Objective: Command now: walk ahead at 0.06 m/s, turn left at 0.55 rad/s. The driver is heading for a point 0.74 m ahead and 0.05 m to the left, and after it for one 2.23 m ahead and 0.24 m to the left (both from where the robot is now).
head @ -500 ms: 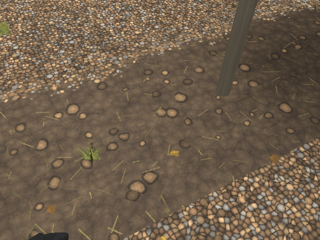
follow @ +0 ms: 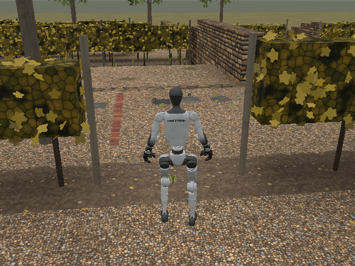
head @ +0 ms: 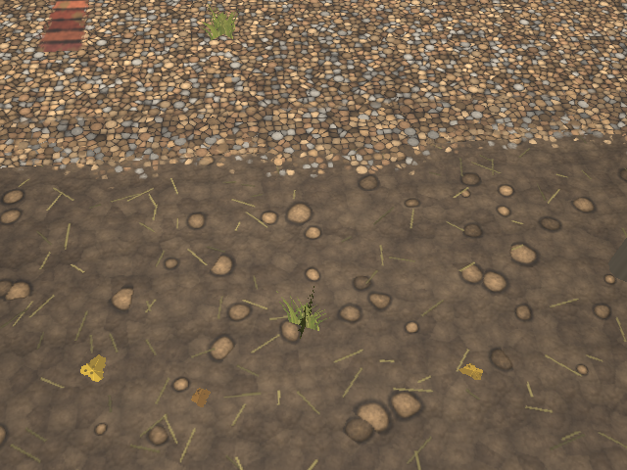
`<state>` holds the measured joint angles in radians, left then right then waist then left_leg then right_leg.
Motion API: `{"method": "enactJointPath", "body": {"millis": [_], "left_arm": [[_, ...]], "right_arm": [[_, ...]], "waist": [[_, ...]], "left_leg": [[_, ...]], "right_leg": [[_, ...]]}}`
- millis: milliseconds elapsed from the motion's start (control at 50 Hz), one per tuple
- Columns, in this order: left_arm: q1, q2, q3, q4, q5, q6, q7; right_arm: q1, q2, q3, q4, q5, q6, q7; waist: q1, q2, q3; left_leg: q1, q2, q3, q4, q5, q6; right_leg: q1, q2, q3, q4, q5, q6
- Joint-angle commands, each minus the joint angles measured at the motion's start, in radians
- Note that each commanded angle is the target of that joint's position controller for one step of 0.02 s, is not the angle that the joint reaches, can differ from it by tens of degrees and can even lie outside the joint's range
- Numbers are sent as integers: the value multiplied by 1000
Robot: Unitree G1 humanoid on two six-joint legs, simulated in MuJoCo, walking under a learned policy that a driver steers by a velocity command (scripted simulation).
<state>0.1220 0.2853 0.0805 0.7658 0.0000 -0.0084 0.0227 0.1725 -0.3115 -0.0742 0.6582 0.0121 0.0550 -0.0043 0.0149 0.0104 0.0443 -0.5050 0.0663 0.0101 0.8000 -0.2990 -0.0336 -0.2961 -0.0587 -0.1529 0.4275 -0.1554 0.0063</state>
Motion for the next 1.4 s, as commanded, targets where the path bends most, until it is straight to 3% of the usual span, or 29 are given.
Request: {"method": "enactJointPath", "body": {"millis": [20, 40, 60, 80, 100, 120, 160, 220, 320, 480, 520, 540, 560, 580, 600, 620, 680, 780, 840, 880, 920, 940, 960, 980, 1000, 1080, 1200, 1320, 1400], "left_arm": [[-82, 164, 37, -64, -23, -5, 4], [-56, 145, 33, -50, -26, 0, 4], [-1, 108, 25, -26, -15, 7, 1], [29, 58, 8, -53, 31, 10, -6], [-81, 98, 18, -90, 27, 8, 5], [-105, 125, 27, -92, 4, 10, 11], [-56, 132, 37, -55, 5, 19, 25], [-24, 119, 37, -46, 6, 17, 23], [-67, 86, 20, -57, 0, 11, 15], [-30, 101, 17, -50, -11, -11, -18], [30, 83, 12, -35, -6, -19, -30], [57, 101, 14, -30, 8, -21, -30], [117, 139, 16, -29, 26, -19, -27], [152, 243, 43, -7, 38, -25, -34], [103, 206, 37, -30, 29, -39, -28], [70, 167, 25, -31, 10, -44, -15], [103, 134, 10, -21, -10, -47, 3], [181, 156, 15, -5, -15, -50, -3], [223, 189, 20, 7, -25, -47, -17], [217, 195, 19, 7, -35, -40, -24], [207, 150, 3, 5, -29, -39, -29], [178, 80, -20, -13, -15, -47, -36], [208, 3, -43, -63, -19, -68, -28], [181, 103, -15, -62, -41, -76, -21], [163, 143, 2, -67, -52, -77, -24], [146, 90, 4, -48, -33, -49, -33], [50, 39, -10, -90, -23, -32, -49], [-138, 23, -27, -170, -24, -39, -90], [-53, 95, 9, -187, -25, -32, -98]], "right_arm": [[82, -79, -29, -56, -5, 0, 15], [100, -91, -37, -48, -10, -1, 14], [127, -135, -53, -46, -15, -4, 6], [126, -257, -76, -80, -17, -6, -14], [140, -266, -70, -101, -48, -25, -4], [120, -236, -62, -99, -54, -45, 3], [22, -171, -44, -113, -17, -55, -6], [-14, -146, -30, -135, -17, -47, -23], [17, -161, -39, -141, -10, -36, -37], [-7, -149, -37, -155, -9, -18, -21], [-18, -123, -23, -149, 2, -13, -21], [12, -86, -11, -139, -6, -16, -22], [42, -31, 7, -128, -20, -21, -21], [-8, -93, -14, -181, 1, -38, -23], [-34, -151, -30, -163, 0, -53, -27], [-13, -159, -37, -142, -2, -59, -21], [-10, -95, -24, -113, -15, -76, -5], [-116, -12, 10, -135, 0, -114, 10], [-126, -32, 6, -140, 11, -128, 20], [-66, -55, -5, -127, 21, -137, 24], [80, -94, -29, -81, 20, -138, 12], [224, -139, -46, -64, 8, -139, -1], [323, -258, -73, -51, -20, -129, -4], [338, -197, -59, -37, -27, -137, 4], [280, -140, -37, -36, -19, -144, 8], [129, -49, -11, -28, -21, -162, 9], [129, -76, -25, 24, -24, -169, -3], [190, -126, -40, 85, -2, -146, -14], [184, -186, -54, 94, 10, -114, -24]], "waist": [[-58, -137, -151], [-58, -110, -147], [-53, 5, -125], [-8, 334, -106], [-86, 301, -140], [-78, 199, -136], [-24, 107, -135], [2, 121, -168], [-28, 127, -162], [-36, 157, -167], [6, 130, -180], [4, 68, -176], [4, -106, -179], [13, -295, -61], [20, -218, 12], [-3, -197, 31], [9, -143, 14], [70, -163, 4], [76, -169, 15], [28, -162, 13], [-54, -127, -37], [-133, -42, -133], [-137, 273, -253], [-152, 216, -214], [-121, 184, -110], [-41, 130, 8], [-36, 61, 32], [-89, 32, 87], [-1, 99, -36]], "left_leg": [[202, -23, 39, -164, 70, 49], [266, -49, 45, -231, 104, 75], [345, -13, -45, -341, 239, 116], [464, 245, -411, -408, 542, 244], [397, 315, -553, -475, 499, 382], [382, 270, -484, -483, 436, 358], [366, 187, -378, -458, 343, 257], [322, 135, -332, -451, 398, 241], [360, 114, -386, -441, 284, 247], [327, 97, -497, -393, 314, 251], [247, 41, -468, -388, 51, 203], [142, -15, -420, -343, -159, 151], [-2, -131, -271, -87, -321, 83], [-193, -204, -151, 68, -319, 59], [-233, -136, -204, 188, -230, 46], [-261, -126, -201, 225, -142, 35], [-270, -71, -113, 256, 7, 2], [-100, -41, -2, -39, 94, -9], [36, -58, 16, -184, 51, 2], [164, -67, 12, -291, 96, 23], [422, -69, 6, -359, 124, 54], [633, 67, -140, -386, 68, 96], [822, 326, -525, -483, -157, 219], [734, 353, -678, -553, -318, 268], [663, 328, -575, -568, -333, 248], [465, 196, -219, -645, 55, 185], [449, 181, 9, -676, 321, 193], [523, 207, 140, -656, 418, 168], [623, 213, 195, -381, 1048, 133]], "right_leg": [[57, -253, 135, -70, 108, -163], [32, -223, 109, -8, 23, -120], [-47, -162, 45, 137, -98, -49], [-312, -7, -51, 480, -443, 63], [-409, 67, 134, 673, -526, 62], [-423, 47, 192, 745, -453, 43], [-420, 18, 220, 722, -297, 32], [-334, 47, 217, 721, -197, 51], [-301, 69, 242, 477, -167, 74], [-95, 84, 230, 209, -199, 44], [79, 82, 192, -5, -55, 4], [191, 7, 248, -42, -58, -32], [287, -173, 445, -115, -215, -106], [184, -306, 745, -235, -460, -259], [146, -305, 762, -266, -578, -276], [161, -262, 687, -264, -545, -237], [214, -189, 533, -272, -378, -194], [163, -133, 363, -274, -160, -185], [109, -155, 379, -248, -154, -201], [68, -170, 417, -214, -177, -193], [-29, -120, 393, -94, -115, -146], [-142, -37, 318, 160, -136, -89], [-405, 71, 177, 509, -331, -26], [-485, 52, 273, 709, -398, -25], [-540, 17, 300, 774, -316, -42], [-464, -45, 276, 722, -80, -29], [-478, -34, 257, 503, 131, 7], [-415, -18, 139, 246, 185, -45], [-198, 101, 32, 218, -7, -129]]}}
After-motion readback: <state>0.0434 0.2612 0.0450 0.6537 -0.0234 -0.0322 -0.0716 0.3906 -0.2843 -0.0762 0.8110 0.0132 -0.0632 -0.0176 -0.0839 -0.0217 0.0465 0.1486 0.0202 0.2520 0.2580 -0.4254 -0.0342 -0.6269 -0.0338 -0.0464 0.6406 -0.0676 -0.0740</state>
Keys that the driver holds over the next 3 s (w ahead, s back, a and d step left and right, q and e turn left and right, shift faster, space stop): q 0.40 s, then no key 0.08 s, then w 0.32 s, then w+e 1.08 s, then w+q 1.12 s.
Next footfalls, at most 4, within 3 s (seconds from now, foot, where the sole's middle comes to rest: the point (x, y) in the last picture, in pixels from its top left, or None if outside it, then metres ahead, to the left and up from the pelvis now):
0.06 left None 0.08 0.12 -0.77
0.54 right None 0.10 -0.10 -0.77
0.94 left None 0.15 0.21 -0.77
1.44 right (307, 438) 0.51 0.03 -0.77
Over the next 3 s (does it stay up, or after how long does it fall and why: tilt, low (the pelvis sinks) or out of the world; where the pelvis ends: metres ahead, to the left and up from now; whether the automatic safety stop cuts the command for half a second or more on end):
stays up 1.17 0.11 0.00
